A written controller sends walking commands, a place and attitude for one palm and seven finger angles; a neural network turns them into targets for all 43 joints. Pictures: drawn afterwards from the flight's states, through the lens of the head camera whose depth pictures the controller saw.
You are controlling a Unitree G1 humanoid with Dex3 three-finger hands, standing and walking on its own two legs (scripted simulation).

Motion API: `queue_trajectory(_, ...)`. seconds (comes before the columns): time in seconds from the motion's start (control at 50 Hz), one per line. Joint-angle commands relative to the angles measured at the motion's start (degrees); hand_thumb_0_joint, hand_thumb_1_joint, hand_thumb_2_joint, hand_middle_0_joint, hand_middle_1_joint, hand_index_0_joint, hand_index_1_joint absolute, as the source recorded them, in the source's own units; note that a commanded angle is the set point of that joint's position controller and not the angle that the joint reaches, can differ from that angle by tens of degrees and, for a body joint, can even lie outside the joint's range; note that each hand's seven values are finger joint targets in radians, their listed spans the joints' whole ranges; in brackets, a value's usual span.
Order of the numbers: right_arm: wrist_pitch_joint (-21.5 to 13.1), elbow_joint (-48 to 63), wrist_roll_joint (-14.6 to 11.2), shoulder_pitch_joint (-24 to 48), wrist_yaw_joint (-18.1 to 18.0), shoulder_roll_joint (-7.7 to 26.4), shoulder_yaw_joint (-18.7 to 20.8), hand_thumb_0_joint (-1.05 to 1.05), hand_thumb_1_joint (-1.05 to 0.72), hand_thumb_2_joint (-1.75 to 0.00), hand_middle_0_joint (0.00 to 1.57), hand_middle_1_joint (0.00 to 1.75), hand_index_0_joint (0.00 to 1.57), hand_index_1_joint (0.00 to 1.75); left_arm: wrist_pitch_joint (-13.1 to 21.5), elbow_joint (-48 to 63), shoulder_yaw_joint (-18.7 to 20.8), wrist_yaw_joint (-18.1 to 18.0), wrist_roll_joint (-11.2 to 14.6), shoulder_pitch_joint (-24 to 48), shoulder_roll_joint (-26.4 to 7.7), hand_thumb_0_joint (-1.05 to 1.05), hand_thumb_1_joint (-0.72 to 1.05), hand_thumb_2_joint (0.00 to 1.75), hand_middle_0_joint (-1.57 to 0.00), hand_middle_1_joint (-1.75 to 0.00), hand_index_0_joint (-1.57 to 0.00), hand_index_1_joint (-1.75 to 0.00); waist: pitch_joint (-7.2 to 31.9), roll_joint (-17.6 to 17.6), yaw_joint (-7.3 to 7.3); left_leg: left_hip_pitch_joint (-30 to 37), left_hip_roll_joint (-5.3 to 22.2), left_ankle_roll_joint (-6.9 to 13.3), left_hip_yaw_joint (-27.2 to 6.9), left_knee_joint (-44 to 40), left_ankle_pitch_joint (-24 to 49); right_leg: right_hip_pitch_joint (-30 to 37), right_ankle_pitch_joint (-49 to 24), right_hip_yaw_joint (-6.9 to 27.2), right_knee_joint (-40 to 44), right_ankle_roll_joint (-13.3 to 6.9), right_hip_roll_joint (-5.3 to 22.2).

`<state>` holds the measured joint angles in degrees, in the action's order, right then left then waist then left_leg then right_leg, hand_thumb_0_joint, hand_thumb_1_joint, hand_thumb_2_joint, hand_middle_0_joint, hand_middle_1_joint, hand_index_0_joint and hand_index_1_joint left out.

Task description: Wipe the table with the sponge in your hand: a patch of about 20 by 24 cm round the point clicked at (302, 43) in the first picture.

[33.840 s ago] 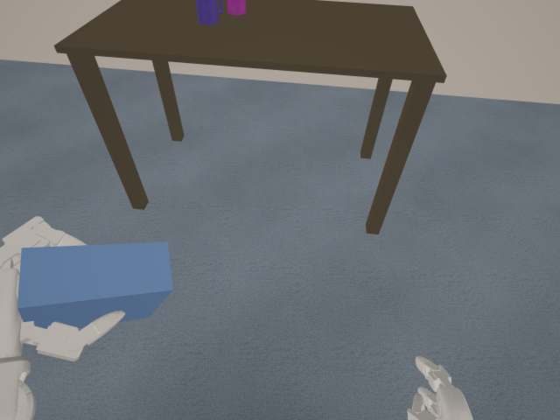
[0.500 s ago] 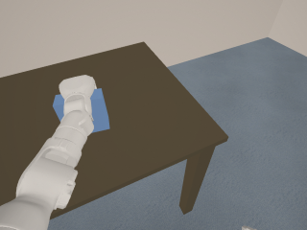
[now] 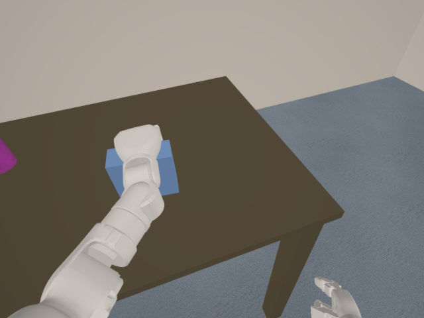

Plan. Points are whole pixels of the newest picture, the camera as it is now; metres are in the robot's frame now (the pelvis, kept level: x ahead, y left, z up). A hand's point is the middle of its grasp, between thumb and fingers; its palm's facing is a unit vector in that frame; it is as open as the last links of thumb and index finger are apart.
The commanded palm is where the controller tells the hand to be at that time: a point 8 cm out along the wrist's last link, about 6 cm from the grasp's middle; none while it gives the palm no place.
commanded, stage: wipe back along the third lane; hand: left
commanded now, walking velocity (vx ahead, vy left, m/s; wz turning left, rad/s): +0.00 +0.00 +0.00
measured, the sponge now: (147, 178) +0.40 +0.18 +0.06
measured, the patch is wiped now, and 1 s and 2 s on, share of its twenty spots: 1.00 1.00 1.00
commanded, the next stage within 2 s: slide back across to the middle lane in 1.06 s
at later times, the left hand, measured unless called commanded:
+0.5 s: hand (152, 178) +0.35 +0.15 +0.11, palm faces +0.10 -0.10 -0.99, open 9.6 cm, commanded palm +0.30 +0.14 +0.14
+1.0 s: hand (158, 199) +0.30 +0.12 +0.11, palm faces +0.12 -0.12 -0.99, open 9.5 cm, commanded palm +0.25 +0.12 +0.14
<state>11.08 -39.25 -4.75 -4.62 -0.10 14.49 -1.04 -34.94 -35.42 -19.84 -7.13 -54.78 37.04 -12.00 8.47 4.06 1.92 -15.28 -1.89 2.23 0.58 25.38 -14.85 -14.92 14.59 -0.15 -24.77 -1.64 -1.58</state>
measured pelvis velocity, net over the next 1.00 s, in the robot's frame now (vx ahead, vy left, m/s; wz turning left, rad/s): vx -0.02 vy -0.04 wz -0.01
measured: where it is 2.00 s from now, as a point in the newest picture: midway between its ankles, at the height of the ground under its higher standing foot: outside the picture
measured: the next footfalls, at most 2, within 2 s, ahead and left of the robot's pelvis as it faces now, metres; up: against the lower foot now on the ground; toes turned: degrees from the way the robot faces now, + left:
none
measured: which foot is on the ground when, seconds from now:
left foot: down 0.00-1.00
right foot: down 0.00-1.00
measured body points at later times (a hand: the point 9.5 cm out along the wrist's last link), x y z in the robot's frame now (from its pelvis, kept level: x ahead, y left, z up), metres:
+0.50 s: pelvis +0.00 -0.01 +0.00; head -0.03 -0.05 +0.44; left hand +0.34 +0.15 +0.16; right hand +0.23 -0.21 -0.09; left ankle -0.02 +0.09 -0.74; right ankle -0.02 -0.11 -0.74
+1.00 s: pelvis -0.02 -0.04 +0.00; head -0.07 -0.09 +0.44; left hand +0.29 +0.13 +0.16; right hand +0.21 -0.25 -0.08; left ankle -0.02 +0.09 -0.74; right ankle -0.03 -0.11 -0.74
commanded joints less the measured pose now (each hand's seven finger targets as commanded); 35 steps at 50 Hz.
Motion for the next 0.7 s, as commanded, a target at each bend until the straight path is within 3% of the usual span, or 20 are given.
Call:
queue_trajectory(0.0, -1.2, 9.5, -0.3, 11.2, 0.7, 6.4, 1.4, 0.0, -0.9, -0.9, 0.2, 0.3, 0.2, 0.3, -2.1, 8.6, -0.8, 2.9, 0.4, 11.1, -1.5, 0.0, 0.1, 1.3, -1.2, -1.6, -1.2, -1.6, 9.6, -7.5, 0.28, 6.2, 1.2, 0.3, -0.8, -0.7, 21.1, 5.8, -22.2, -2.0, 0.3, -2.7, -0.3)
queue_trajectory(0.04, -1.0, 10.2, -0.5, 12.4, 1.2, 5.8, 1.3, 0.0, -0.9, -0.9, 0.2, 0.3, 0.2, 0.3, -2.3, 11.9, -3.1, 3.9, 0.6, 12.3, 1.1, 0.0, 0.1, 1.3, -1.2, -1.6, -1.2, -1.6, 9.8, -6.9, -0.15, 6.9, 1.6, 0.3, -1.2, -0.4, 22.8, 5.3, -22.8, -2.2, -0.3, -3.0, -0.2)
queue_trajectory(0.1, -0.7, 10.6, -0.2, 12.5, 2.3, 6.0, 1.2, 0.0, -0.9, -0.9, 0.2, 0.3, 0.2, 0.3, -2.8, 14.6, -3.9, 4.3, 0.0, 7.5, 1.2, 0.0, 0.1, 1.3, -1.2, -1.6, -1.2, -1.6, 11.0, -5.9, 0.61, 8.2, 1.5, 0.1, -1.4, 0.9, 26.4, 6.4, -25.9, -2.3, -1.6, -3.2, -0.4)
queue_trajectory(0.14, -0.4, 11.4, -0.2, 13.7, 2.8, 5.5, 1.2, 0.0, -0.9, -0.9, 0.2, 0.3, 0.2, 0.3, -2.6, 17.9, -4.7, 4.8, 0.6, 6.5, 2.3, 0.0, 0.1, 1.3, -1.2, -1.6, -1.2, -1.6, 11.9, -8.0, 0.54, 8.0, 1.6, 0.3, -1.5, 1.5, 27.8, 7.6, -27.7, -2.3, -2.1, -3.2, -0.4)
queue_trajectory(0.18, -0.2, 11.4, -0.3, 14.1, 2.9, 5.9, 0.9, 0.0, -0.9, -0.9, 0.2, 0.3, 0.2, 0.3, -3.1, 18.8, -3.2, 4.8, 0.6, 2.6, 0.0, 0.0, 0.1, 1.3, -1.2, -1.6, -1.2, -1.6, 10.3, -7.7, 1.18, 7.3, 1.4, 0.2, -1.1, 1.3, 26.2, 8.2, -28.2, -1.9, -2.1, -3.0, -0.2)
queue_trajectory(0.24, 0.0, 12.2, -0.7, 15.6, 3.4, 5.4, 0.7, 0.0, -0.9, -0.9, 0.2, 0.3, 0.2, 0.3, -3.9, 23.2, -5.9, 5.5, 1.1, 3.2, 2.7, 0.0, 0.1, 1.3, -1.2, -1.6, -1.2, -1.6, 8.9, -7.3, 0.83, 6.8, 1.8, 0.3, -1.6, 0.8, 25.9, 7.6, -26.6, -2.0, -2.3, -3.3, -0.3)
queue_trajectory(0.32, -0.1, 12.0, -0.7, 15.9, 3.7, 5.7, 0.5, 0.0, -0.9, -0.9, 0.2, 0.3, 0.2, 0.3, -5.5, 24.2, -3.9, 5.3, 0.9, 0.1, -0.5, 0.0, 0.1, 1.3, -1.2, -1.6, -1.2, -1.6, 8.7, -7.3, 1.62, 6.2, 1.3, 0.4, -1.1, 0.9, 22.8, 8.3, -25.4, -1.5, -2.2, -3.2, -0.4)
queue_trajectory(0.34, -0.1, 12.2, -0.6, 16.3, 3.6, 5.7, 0.5, 0.0, -0.9, -0.9, 0.2, 0.3, 0.2, 0.3, -5.3, 25.7, -2.5, 5.4, 1.2, -0.1, -1.2, 0.0, 0.1, 1.3, -1.2, -1.6, -1.2, -1.6, 9.3, -8.8, 1.72, 5.7, 1.3, 0.5, -1.3, 0.9, 22.9, 9.1, -26.1, -1.2, -2.3, -3.3, -0.5)
queue_trajectory(0.42, -0.4, 12.7, -0.7, 16.8, 3.7, 5.6, 0.4, 0.0, -0.9, -0.9, 0.2, 0.3, 0.2, 0.3, -5.5, 28.2, -3.3, 5.5, 0.9, -4.4, -1.3, 0.0, 0.1, 1.3, -1.2, -1.6, -1.2, -1.6, 9.2, -9.7, 1.94, 5.3, 0.9, 0.5, -0.6, 1.1, 21.3, 10.1, -26.5, -0.7, -2.4, -2.8, -0.3)
queue_trajectory(0.44, -0.3, 13.0, -0.7, 17.5, 3.7, 5.6, 0.3, 0.0, -0.9, -0.9, 0.2, 0.3, 0.2, 0.3, -5.4, 29.2, -1.5, 5.6, 1.3, -4.9, -2.8, 0.0, 0.1, 1.3, -1.2, -1.6, -1.2, -1.6, 8.6, -9.5, 2.2, 4.7, 1.0, 0.6, -0.9, 0.8, 20.3, 10.0, -25.5, -0.2, -2.1, -2.9, -0.3)
queue_trajectory(0.48, -0.3, 12.7, -0.9, 17.3, 3.5, 5.5, 0.1, 0.0, -0.9, -0.9, 0.2, 0.3, 0.2, 0.3, -5.4, 29.0, -4.1, 5.7, 0.7, -4.0, -1.0, 0.0, 0.1, 1.3, -1.2, -1.6, -1.2, -1.6, 6.5, -8.7, 1.41, 4.9, 1.0, 0.5, -0.6, 0.7, 18.7, 8.1, -22.8, -0.5, -2.0, -2.8, -0.3)
queue_trajectory(0.52, -0.2, 12.7, -0.9, 17.5, 3.4, 5.4, 0.2, 0.0, -0.9, -0.9, 0.2, 0.3, 0.2, 0.3, -5.4, 29.7, -3.6, 5.8, 1.1, -4.3, -1.8, 0.0, 0.1, 1.3, -1.2, -1.6, -1.2, -1.6, 5.0, -8.4, 1.48, 4.7, 1.0, 0.6, -0.5, 0.0, 16.0, 7.3, -19.2, -0.2, -0.8, -2.6, -0.3)
queue_trajectory(0.54, -0.2, 12.9, -0.9, 17.9, 3.1, 5.5, 0.1, 0.0, -0.9, -0.9, 0.2, 0.3, 0.2, 0.3, -5.3, 30.8, -1.3, 5.8, 1.4, -3.1, -3.8, 0.0, 0.1, 1.3, -1.2, -1.6, -1.2, -1.6, 5.6, -9.1, 1.74, 4.2, 1.0, 0.7, -0.7, -0.3, 15.1, 7.7, -18.1, 0.5, -0.5, -2.7, -0.4)
queue_trajectory(0.56, -0.4, 12.8, -0.8, 17.7, 2.9, 5.4, 0.1, 0.0, -0.9, -0.9, 0.2, 0.3, 0.2, 0.3, -5.4, 30.7, -2.7, 5.6, 1.1, -2.9, -2.9, 0.0, 0.1, 1.3, -1.2, -1.6, -1.2, -1.6, 6.0, -8.9, 1.53, 4.6, 0.7, 0.8, -0.3, 0.0, 14.7, 7.8, -17.8, 0.5, -0.6, -2.5, -0.2)
queue_trajectory(0.62, -0.7, 12.8, -1.0, 17.9, 2.9, 5.3, 0.0, 0.0, -0.9, -0.9, 0.2, 0.3, 0.2, 0.3, -5.2, 30.3, -3.0, 5.5, 0.8, -5.9, -2.5, 0.0, 0.1, 1.3, -1.2, -1.6, -1.2, -1.6, 5.1, -8.3, 1.78, 4.4, 0.6, 0.6, -0.2, -0.1, 13.8, 7.3, -16.4, 0.8, -0.4, -2.5, -0.3)
queue_trajectory(0.68, -1.0, 13.6, -0.9, 18.3, 3.2, 5.2, 0.3, 0.0, -0.9, -0.9, 0.2, 0.3, 0.2, 0.3, -4.8, 32.4, -2.1, 5.3, 1.3, -10.0, -3.0, 0.0, 0.1, 1.3, -1.2, -1.6, -1.2, -1.6, 6.7, -8.8, 2.54, 4.4, 0.3, 0.7, 0.2, 0.4, 13.9, 9.0, -17.0, 1.2, -0.6, -2.3, -0.3)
